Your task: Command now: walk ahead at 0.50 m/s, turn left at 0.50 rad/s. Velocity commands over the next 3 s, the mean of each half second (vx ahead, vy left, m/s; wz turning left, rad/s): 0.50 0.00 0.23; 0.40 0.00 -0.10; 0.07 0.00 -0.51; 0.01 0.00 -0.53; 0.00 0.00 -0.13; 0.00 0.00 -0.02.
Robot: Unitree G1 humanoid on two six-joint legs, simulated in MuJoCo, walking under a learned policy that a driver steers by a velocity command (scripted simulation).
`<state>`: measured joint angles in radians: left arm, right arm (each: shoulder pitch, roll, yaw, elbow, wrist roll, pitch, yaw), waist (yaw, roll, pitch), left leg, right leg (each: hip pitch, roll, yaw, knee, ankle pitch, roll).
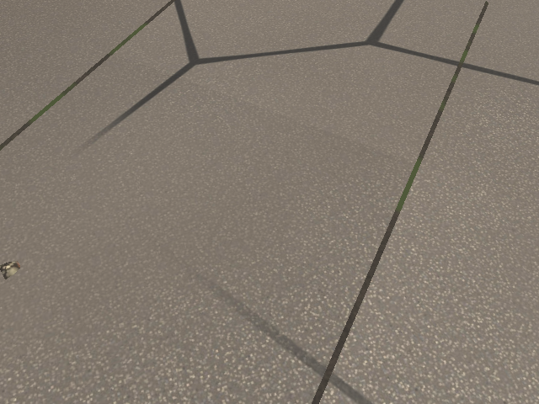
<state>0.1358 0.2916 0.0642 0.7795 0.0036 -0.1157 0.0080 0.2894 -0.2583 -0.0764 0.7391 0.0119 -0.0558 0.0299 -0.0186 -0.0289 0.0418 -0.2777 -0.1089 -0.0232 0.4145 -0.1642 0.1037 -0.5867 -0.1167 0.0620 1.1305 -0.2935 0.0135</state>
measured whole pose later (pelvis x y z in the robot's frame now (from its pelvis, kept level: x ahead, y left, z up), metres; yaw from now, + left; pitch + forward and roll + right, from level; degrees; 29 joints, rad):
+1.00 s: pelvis +0.51 +0.01 -0.01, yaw +0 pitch +3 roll +0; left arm 0.32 0.30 0.05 0.83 -0.02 -0.02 0.01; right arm 0.06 -0.24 -0.04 0.68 -0.02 -0.07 0.01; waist 0.04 -0.03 0.04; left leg -0.43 0.02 0.06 0.50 -0.11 0.03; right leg -0.44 -0.01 0.05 1.15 -0.55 0.05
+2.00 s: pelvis +0.58 +0.00 +0.00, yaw -33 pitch +1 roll -1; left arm 0.20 0.35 0.10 0.62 -0.01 0.06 0.03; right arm 0.15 -0.26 -0.07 0.78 -0.01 0.00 -0.02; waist -0.01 -0.05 0.04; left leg -0.24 0.02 0.00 0.44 -0.23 0.01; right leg -0.51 0.08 0.13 1.10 -0.44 0.07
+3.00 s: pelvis +0.56 -0.03 +0.00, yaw -35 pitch -2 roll +0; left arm 0.23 0.23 0.04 0.86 0.01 0.01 0.02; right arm 0.20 -0.25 -0.03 1.05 0.00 0.00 -0.04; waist -0.02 0.00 0.03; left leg -0.18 0.07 0.01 0.47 -0.27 -0.06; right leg -0.18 0.02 0.03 0.50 -0.29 -0.01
